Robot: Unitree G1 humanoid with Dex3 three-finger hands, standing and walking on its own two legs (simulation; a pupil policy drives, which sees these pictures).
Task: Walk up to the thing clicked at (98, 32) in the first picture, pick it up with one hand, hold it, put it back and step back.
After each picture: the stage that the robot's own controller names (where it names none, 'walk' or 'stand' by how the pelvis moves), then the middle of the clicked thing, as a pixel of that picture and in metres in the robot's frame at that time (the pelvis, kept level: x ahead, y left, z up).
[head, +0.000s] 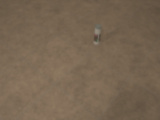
stand; (97, 34) +1.42 -0.17 -0.65
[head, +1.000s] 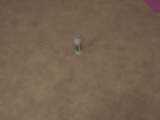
walk; (78, 44) +1.29 +0.15 -0.63
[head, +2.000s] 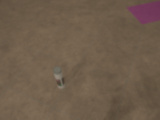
walk; (59, 78) +0.81 +0.27 -0.64
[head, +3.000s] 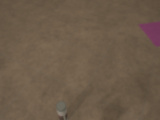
walk; (62, 112) +0.49 +0.18 -0.64
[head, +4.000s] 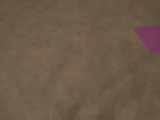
stand; out of the picture +0.36 +0.20 -0.64
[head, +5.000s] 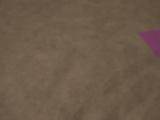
stand; out of the picture +0.35 +0.18 -0.66
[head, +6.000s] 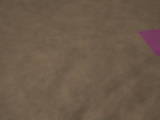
stand; out of the picture +0.36 +0.19 -0.66
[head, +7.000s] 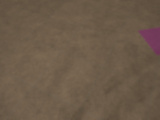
stand; out of the picture +0.34 +0.19 -0.66
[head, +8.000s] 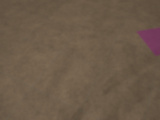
stand; out of the picture +0.34 +0.19 -0.66
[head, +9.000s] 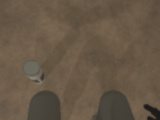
go down; (35, 73) +0.40 +0.20 -0.36
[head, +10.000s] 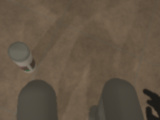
go down; (24, 59) +0.42 +0.23 -0.27
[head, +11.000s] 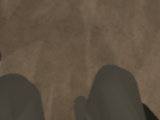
close in; out of the picture +0.41 +0.25 -0.18
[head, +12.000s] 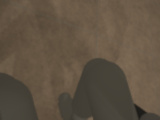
close; out of the picture +0.41 +0.27 -0.16
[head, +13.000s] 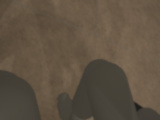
lift; out of the picture +0.39 +0.28 -0.16
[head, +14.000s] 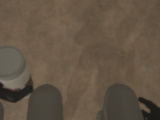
lift; (17, 78) +0.32 +0.21 -0.03
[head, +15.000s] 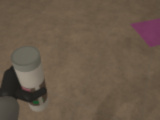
hold; (33, 83) +0.32 +0.16 +0.06
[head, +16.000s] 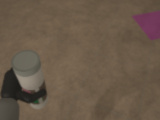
hold; (33, 84) +0.32 +0.17 +0.03
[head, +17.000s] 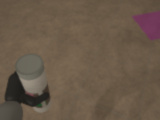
crouch; (37, 87) +0.32 +0.16 +0.02
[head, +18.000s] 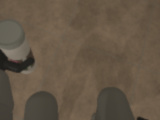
crouch; (19, 52) +0.42 +0.19 -0.05
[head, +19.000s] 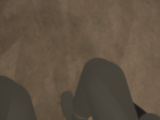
lower; out of the picture +0.42 +0.26 -0.17
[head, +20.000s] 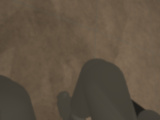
lower; out of the picture +0.41 +0.29 -0.16
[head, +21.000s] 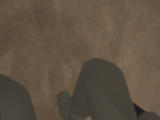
lower; out of the picture +0.41 +0.28 -0.16
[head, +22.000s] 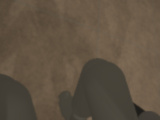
lower; out of the picture +0.40 +0.26 -0.16
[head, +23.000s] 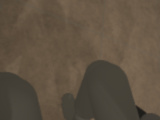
loosen; out of the picture +0.39 +0.24 -0.16
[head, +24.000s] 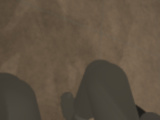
withdraw; out of the picture +0.39 +0.26 -0.16
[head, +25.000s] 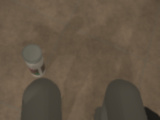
walk; (35, 63) +0.42 +0.21 -0.25
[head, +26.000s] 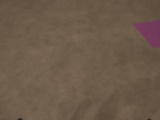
stand; out of the picture +0.33 +0.16 -0.59
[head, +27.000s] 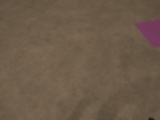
stand; out of the picture +0.35 +0.18 -0.60
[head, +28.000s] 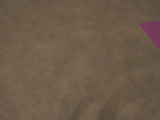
stand; out of the picture +0.35 +0.17 -0.62
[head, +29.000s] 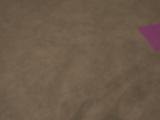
walk; out of the picture +0.36 +0.17 -0.65
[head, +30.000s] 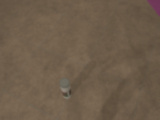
walk; (66, 89) +0.53 +0.14 -0.63
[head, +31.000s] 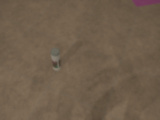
walk; (56, 59) +0.81 +0.20 -0.64
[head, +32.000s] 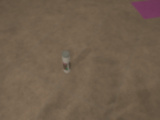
stand; (66, 62) +0.96 +0.17 -0.64
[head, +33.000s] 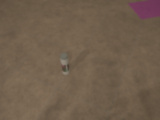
stand; (64, 64) +0.97 +0.19 -0.66
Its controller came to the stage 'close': yes
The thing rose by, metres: 0.68
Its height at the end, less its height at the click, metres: +0.00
